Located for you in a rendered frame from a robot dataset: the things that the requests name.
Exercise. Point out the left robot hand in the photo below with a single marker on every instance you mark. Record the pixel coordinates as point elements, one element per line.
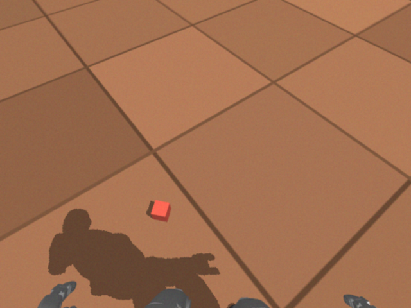
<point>58,295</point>

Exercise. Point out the right robot hand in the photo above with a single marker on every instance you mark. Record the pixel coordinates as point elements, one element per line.
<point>357,302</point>

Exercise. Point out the cube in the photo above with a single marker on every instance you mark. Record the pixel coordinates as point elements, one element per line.
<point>161,210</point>

